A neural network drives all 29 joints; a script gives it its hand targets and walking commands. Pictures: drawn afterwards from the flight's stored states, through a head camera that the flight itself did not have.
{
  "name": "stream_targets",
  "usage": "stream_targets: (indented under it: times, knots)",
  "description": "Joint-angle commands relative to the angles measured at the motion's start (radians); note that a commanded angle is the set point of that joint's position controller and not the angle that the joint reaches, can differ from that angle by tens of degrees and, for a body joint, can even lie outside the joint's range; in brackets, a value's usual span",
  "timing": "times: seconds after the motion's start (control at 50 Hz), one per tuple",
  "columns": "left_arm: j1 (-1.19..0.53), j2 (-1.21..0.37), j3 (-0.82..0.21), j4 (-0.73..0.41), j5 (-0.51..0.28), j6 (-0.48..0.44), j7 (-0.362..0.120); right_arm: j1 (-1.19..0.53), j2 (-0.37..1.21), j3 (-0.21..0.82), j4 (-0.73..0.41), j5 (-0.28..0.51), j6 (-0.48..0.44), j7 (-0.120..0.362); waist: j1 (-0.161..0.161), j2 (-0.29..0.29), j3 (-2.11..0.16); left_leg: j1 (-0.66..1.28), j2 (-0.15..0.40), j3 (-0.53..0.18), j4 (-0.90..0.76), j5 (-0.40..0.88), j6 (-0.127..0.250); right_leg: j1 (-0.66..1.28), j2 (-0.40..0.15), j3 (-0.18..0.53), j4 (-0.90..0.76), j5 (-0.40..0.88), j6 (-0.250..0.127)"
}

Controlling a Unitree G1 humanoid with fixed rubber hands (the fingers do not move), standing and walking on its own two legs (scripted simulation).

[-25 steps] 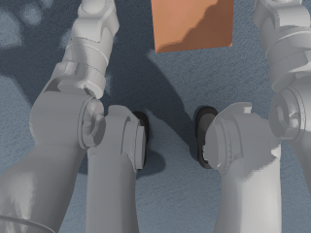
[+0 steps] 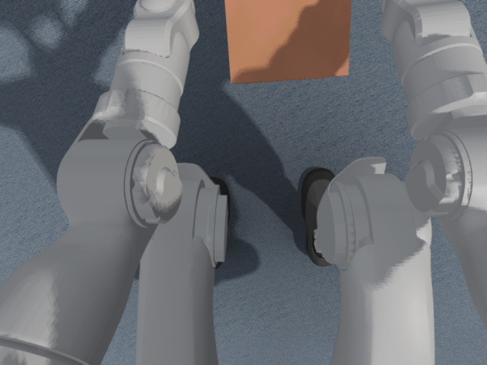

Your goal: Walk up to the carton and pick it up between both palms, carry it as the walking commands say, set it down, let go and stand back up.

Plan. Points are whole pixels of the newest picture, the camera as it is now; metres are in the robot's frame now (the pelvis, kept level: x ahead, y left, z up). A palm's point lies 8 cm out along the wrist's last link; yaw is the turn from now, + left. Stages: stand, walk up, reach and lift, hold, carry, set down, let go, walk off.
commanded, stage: reach and lift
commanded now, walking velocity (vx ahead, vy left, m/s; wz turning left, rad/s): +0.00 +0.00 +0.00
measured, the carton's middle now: out of the picture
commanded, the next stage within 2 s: none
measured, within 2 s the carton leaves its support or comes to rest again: leaves its support in 0.86 s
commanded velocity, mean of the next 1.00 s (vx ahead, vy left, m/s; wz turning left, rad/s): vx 0.00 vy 0.00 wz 0.00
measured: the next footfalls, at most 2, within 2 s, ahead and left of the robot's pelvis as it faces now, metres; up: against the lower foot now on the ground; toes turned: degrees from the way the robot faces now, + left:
none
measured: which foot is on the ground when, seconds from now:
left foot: down 0.00-1.00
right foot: down 0.00-1.00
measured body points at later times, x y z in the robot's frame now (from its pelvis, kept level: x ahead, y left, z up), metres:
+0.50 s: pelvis +0.01 +0.00 +0.00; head +0.38 -0.03 +0.25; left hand +0.55 +0.09 -0.18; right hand +0.54 -0.16 -0.19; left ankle +0.10 +0.12 -0.32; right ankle +0.11 -0.11 -0.32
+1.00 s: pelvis +0.00 +0.00 +0.01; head +0.36 -0.03 +0.27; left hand +0.54 +0.09 -0.15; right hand +0.53 -0.15 -0.18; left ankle +0.10 +0.12 -0.32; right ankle +0.11 -0.11 -0.32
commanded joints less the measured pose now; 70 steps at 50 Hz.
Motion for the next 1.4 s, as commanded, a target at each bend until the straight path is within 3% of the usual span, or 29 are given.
stream_targets:
  times: [0.0, 0.18, 0.56, 0.7, 0.82, 0.96, 1.08, 1.28, 1.38]
  knots:
    - [-0.272, -0.811, -0.166, -0.065, -0.012, 0.014, -0.203, -0.401, 0.802, 0.148, -0.159, 0.017, -0.013, 0.224, -0.032, -0.014, -0.89, 0.351, -0.075, 0.036, -0.139, 0.345, 0.055, 0.413, 0.107, 0.007, -0.162, 0.345, -0.006]
    - [-0.223, -0.874, -0.167, -0.074, -0.007, 0.03, -0.225, -0.356, 0.851, 0.146, -0.179, 0.017, -0.003, 0.24, -0.029, -0.009, -0.866, 0.32, -0.084, 0.034, -0.137, 0.386, 0.061, 0.395, 0.109, 0.004, -0.159, 0.393, -0.01]
    - [-0.242, -0.963, -0.252, -0.12, -0.043, 0.042, -0.223, -0.383, 0.914, 0.205, -0.172, 0.048, 0.004, 0.223, -0.025, -0.009, -0.891, 0.327, -0.084, 0.03, -0.163, 0.398, 0.053, 0.446, 0.114, 0.0, -0.161, 0.405, -0.024]
    - [-0.317, -1.015, -0.318, -0.177, -0.087, 0.041, -0.213, -0.43, 0.979, 0.239, -0.214, 0.078, 0.003, 0.207, -0.035, -0.015, -1.0, 0.362, -0.086, 0.036, -0.17, 0.418, 0.046, 0.532, 0.12, -0.005, -0.161, 0.444, -0.024]
    - [-0.397, -1.056, -0.367, -0.235, -0.114, 0.05, -0.194, -0.542, 1.016, 0.287, -0.322, 0.123, 0.002, 0.186, -0.032, -0.026, -1.184, 0.44, -0.089, 0.042, -0.182, 0.442, 0.045, 0.628, 0.123, -0.015, -0.169, 0.476, -0.013]
    - [-0.443, -1.115, -0.37, -0.225, -0.095, 0.095, -0.179, -0.715, 1.015, 0.318, -0.446, 0.148, 0.014, 0.166, -0.031, -0.027, -1.356, 0.536, -0.088, 0.046, -0.21, 0.402, 0.043, 0.676, 0.118, -0.039, -0.202, 0.421, 0.005]
    - [-0.503, -1.146, -0.381, -0.271, -0.08, 0.131, -0.176, -0.717, 1.067, 0.316, -0.446, 0.137, 0.048, 0.161, -0.045, -0.028, -1.473, 0.595, -0.089, 0.049, -0.247, 0.366, 0.033, 0.722, 0.114, -0.052, -0.241, 0.385, 0.018]
    - [-0.449, -1.153, -0.301, -0.272, 0.024, 0.174, -0.188, -0.631, 1.163, 0.263, -0.374, 0.068, 0.091, 0.163, 0.019, -0.071, -1.435, 0.553, -0.09, 0.062, -0.308, 0.323, 0.035, 0.7, 0.133, -0.05, -0.302, 0.336, 0.031]
    - [-0.424, -1.164, -0.311, -0.291, 0.032, 0.174, -0.195, -0.617, 1.186, 0.268, -0.405, 0.052, 0.089, 0.148, 0.028, -0.092, -1.477, 0.542, -0.091, 0.064, -0.314, 0.345, 0.033, 0.756, 0.14, -0.037, -0.317, 0.38, 0.037]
